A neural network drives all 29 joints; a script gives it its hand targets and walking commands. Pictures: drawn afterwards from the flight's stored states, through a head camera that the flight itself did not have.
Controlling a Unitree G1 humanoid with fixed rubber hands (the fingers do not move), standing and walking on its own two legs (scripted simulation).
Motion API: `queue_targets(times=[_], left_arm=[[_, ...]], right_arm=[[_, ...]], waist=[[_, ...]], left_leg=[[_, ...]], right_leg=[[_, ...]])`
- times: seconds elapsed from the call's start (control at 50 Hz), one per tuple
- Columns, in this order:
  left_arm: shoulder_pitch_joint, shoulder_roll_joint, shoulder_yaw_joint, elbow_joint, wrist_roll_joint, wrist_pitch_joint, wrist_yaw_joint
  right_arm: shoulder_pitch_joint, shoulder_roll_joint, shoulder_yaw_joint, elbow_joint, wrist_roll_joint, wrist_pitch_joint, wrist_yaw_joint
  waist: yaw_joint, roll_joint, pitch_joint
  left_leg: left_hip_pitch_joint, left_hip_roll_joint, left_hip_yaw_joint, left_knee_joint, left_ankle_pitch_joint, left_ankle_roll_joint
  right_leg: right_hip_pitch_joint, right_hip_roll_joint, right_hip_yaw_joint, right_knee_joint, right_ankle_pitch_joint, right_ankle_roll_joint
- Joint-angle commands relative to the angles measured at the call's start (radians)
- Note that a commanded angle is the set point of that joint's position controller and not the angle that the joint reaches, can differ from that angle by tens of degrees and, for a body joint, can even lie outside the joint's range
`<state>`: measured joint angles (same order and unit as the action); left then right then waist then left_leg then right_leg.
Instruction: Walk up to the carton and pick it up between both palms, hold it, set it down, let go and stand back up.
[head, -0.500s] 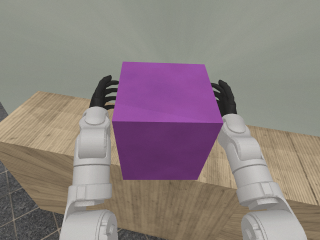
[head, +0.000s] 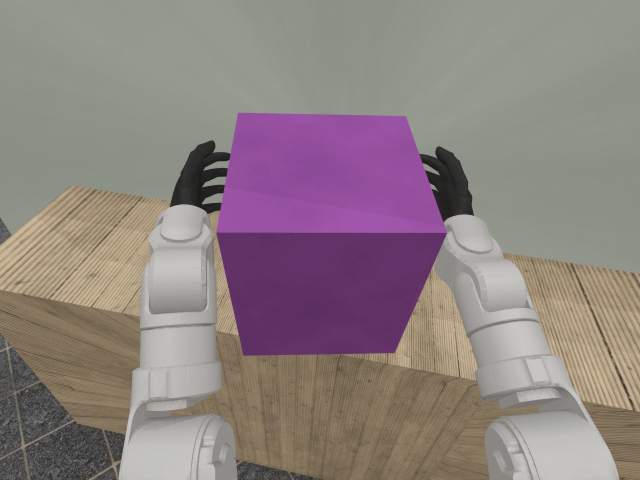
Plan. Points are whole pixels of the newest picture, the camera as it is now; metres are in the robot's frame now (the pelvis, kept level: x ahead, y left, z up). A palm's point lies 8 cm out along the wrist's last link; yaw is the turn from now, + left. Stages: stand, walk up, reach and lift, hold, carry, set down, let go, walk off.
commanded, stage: reach and lift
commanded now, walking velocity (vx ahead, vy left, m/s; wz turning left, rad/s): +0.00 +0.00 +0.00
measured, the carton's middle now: (321, 240) +0.39 -0.01 +0.13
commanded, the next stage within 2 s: hold in 0.46 s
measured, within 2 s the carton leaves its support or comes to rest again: neither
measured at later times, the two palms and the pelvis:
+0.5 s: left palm (188, 198) +0.37 +0.14 +0.22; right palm (455, 202) +0.36 -0.16 +0.21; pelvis +0.00 +0.00 +0.00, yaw +0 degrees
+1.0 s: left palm (166, 187) +0.36 +0.16 +0.24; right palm (449, 177) +0.36 -0.14 +0.24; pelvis +0.00 +0.00 +0.00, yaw +0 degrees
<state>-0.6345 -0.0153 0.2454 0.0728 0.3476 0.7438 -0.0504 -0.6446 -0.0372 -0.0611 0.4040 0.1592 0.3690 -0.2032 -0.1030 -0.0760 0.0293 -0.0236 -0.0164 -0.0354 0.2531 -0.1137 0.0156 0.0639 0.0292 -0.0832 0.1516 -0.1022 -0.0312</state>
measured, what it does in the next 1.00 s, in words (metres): stands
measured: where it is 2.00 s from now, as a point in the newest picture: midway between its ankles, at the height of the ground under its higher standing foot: outside the picture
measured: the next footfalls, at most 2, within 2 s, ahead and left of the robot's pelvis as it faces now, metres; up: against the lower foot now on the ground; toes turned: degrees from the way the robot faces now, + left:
none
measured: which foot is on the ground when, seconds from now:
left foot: down 0.00-1.00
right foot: down 0.00-1.00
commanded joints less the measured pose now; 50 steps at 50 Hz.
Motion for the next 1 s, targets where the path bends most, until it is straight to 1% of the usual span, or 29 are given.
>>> queue_targets(times=[0.0, 0.2, 0.42, 0.48, 0.54, 0.58, 0.62, 0.68, 0.7, 0.74, 0.8, 0.88, 0.98], left_arm=[[-0.491, -0.394, -0.342, -0.145, -0.153, -0.044, -0.129], [-0.510, -0.390, -0.339, -0.152, -0.158, -0.020, -0.126], [-0.542, -0.386, -0.327, -0.144, -0.159, -0.005, -0.127], [-0.538, -0.392, -0.333, -0.179, -0.159, 0.006, -0.123], [-0.516, -0.405, -0.352, -0.255, -0.162, 0.032, -0.114], [-0.509, -0.404, -0.359, -0.279, -0.163, 0.054, -0.112], [-0.516, -0.391, -0.355, -0.267, -0.164, 0.074, -0.113], [-0.557, -0.378, -0.346, -0.209, -0.176, 0.092, -0.114], [-0.573, -0.379, -0.344, -0.194, -0.181, 0.094, -0.114], [-0.596, -0.384, -0.340, -0.175, -0.188, 0.093, -0.115], [-0.613, -0.385, -0.326, -0.165, -0.189, 0.084, -0.123], [-0.612, -0.380, -0.299, -0.166, -0.176, 0.076, -0.140], [-0.597, -0.378, -0.290, -0.182, -0.164, 0.079, -0.152]], right_arm=[[-0.549, 0.305, 0.246, -0.221, 0.063, -0.025, 0.040], [-0.571, 0.287, 0.235, -0.220, 0.073, -0.005, 0.037], [-0.603, 0.279, 0.227, -0.208, 0.083, 0.014, 0.033], [-0.608, 0.282, 0.249, -0.225, 0.098, 0.018, 0.028], [-0.610, 0.292, 0.307, -0.272, 0.134, 0.029, 0.015], [-0.611, 0.292, 0.327, -0.281, 0.153, 0.041, 0.009], [-0.617, 0.278, 0.311, -0.260, 0.157, 0.054, 0.009], [-0.645, 0.255, 0.243, -0.200, 0.137, 0.069, 0.022], [-0.658, 0.251, 0.223, -0.185, 0.131, 0.072, 0.026], [-0.681, 0.251, 0.197, -0.172, 0.123, 0.077, 0.030], [-0.695, 0.255, 0.191, -0.170, 0.123, 0.088, 0.024], [-0.686, 0.257, 0.211, -0.169, 0.141, 0.107, 0.011], [-0.675, 0.249, 0.227, -0.177, 0.161, 0.118, 0.005]], waist=[[-0.007, 0.077, -0.317], [-0.007, 0.078, -0.311], [-0.007, 0.076, -0.320], [0.003, 0.078, -0.341], [0.027, 0.079, -0.373], [0.036, 0.076, -0.359], [0.034, 0.072, -0.315], [0.016, 0.075, -0.243], [0.010, 0.080, -0.236], [0.001, 0.087, -0.247], [-0.002, 0.091, -0.293], [0.008, 0.087, -0.333], [0.018, 0.084, -0.327]], left_leg=[[0.101, -0.011, 0.021, -0.007, 0.186, -0.036], [0.110, -0.008, 0.027, -0.009, 0.165, -0.042], [0.106, -0.010, 0.028, -0.008, 0.163, -0.039], [0.124, -0.009, 0.030, -0.002, 0.208, -0.039], [0.160, -0.009, 0.031, 0.013, 0.314, -0.042], [0.166, -0.007, 0.034, 0.014, 0.335, -0.044], [0.145, -0.003, 0.041, 0.001, 0.278, -0.044], [0.075, 0.005, 0.051, -0.031, 0.108, -0.039], [0.054, 0.006, 0.053, -0.038, 0.066, -0.038], [0.034, 0.005, 0.053, -0.039, 0.033, -0.037], [0.043, -0.001, 0.047, -0.024, 0.070, -0.035], [0.066, -0.008, 0.039, -0.010, 0.144, -0.037], [0.079, -0.005, 0.034, -0.012, 0.180, -0.044]], right_leg=[[0.082, 0.002, -0.010, 0.025, 0.261, 0.060], [0.062, 0.005, -0.012, 0.016, 0.214, 0.056], [0.061, 0.004, -0.010, 0.016, 0.209, 0.056], [0.076, 0.005, -0.008, 0.019, 0.235, 0.055], [0.105, 0.003, -0.004, 0.022, 0.290, 0.054], [0.104, 0.000, -0.001, 0.017, 0.284, 0.054], [0.085, -0.005, 0.000, 0.005, 0.214, 0.049], [0.046, -0.010, 0.001, -0.014, 0.058, 0.040], [0.040, -0.010, 0.001, -0.015, 0.025, 0.038], [0.036, -0.009, 0.001, -0.013, 0.003, 0.037], [0.046, -0.007, 0.003, -0.004, 0.047, 0.038], [0.062, -0.007, 0.003, 0.006, 0.126, 0.042], [0.066, -0.006, 0.004, 0.004, 0.144, 0.037]])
